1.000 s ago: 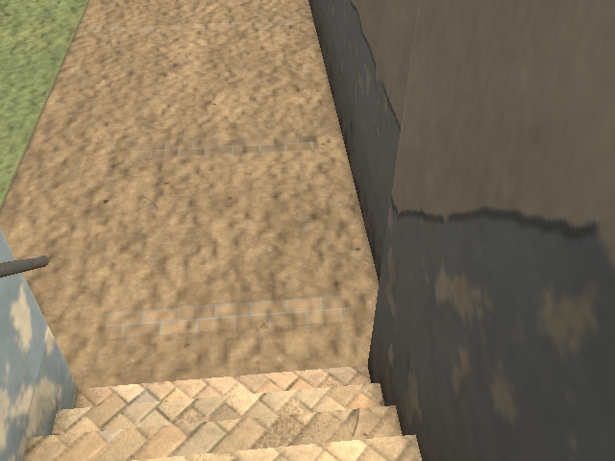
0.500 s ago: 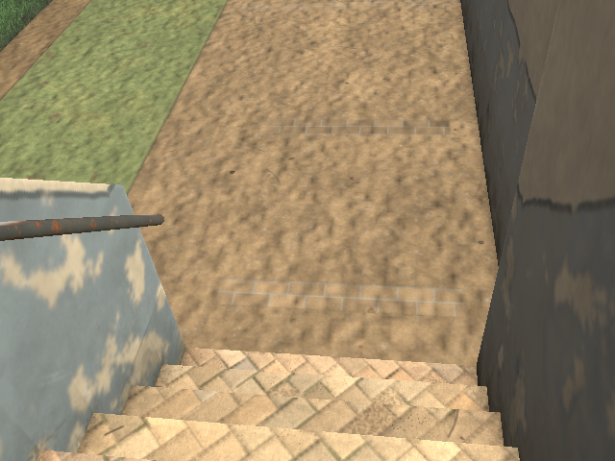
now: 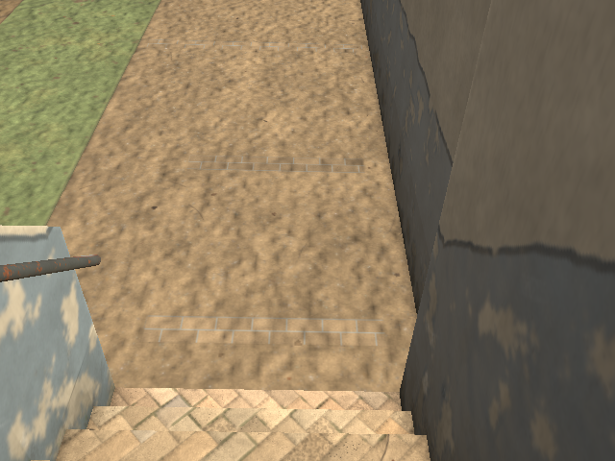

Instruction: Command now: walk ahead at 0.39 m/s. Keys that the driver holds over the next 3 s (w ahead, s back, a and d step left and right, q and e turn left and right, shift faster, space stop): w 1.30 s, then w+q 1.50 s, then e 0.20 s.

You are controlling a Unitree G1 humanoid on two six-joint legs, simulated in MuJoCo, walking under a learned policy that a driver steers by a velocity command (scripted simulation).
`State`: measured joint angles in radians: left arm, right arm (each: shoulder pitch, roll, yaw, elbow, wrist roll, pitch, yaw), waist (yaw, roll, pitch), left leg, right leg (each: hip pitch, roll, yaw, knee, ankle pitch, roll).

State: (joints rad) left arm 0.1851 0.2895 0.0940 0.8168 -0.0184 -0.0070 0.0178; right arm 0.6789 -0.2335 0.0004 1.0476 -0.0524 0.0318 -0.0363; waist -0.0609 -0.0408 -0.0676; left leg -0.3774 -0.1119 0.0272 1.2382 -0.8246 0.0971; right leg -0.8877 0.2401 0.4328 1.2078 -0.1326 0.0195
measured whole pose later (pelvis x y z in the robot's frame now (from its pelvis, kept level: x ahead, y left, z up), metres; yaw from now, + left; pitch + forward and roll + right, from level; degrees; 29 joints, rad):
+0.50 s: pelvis +0.14 -0.04 -0.10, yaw -1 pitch +0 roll +2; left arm 0.33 0.22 0.05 0.96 -0.01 -0.02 -0.02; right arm 0.44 -0.20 -0.02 1.00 -0.04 -0.03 -0.03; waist -0.04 0.01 -0.04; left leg -0.62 -0.08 -0.05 1.95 -0.76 0.16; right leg -0.21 0.09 0.01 0.48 -0.29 -0.12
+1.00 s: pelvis +0.36 -0.04 -0.32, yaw -2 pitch +0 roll -2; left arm 0.38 0.17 0.01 0.96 0.02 -0.03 0.05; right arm 0.29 -0.21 -0.02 0.93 0.00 -0.08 0.02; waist 0.05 0.01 -0.01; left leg -0.29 -0.06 -0.03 0.59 -0.32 0.07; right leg -0.68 0.17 0.01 2.01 -0.81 -0.15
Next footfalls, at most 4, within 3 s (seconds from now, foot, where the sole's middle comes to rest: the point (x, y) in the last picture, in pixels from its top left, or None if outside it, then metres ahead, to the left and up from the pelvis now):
0.40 right None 0.17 -0.09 -0.88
0.92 left None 0.41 0.03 -1.09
1.38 right None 0.64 -0.21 -1.30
1.90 left None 0.87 -0.04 -1.51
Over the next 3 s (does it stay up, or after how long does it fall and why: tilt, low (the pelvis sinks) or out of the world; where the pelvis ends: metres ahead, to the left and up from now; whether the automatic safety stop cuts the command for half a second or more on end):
stays up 1.26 -0.03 -1.07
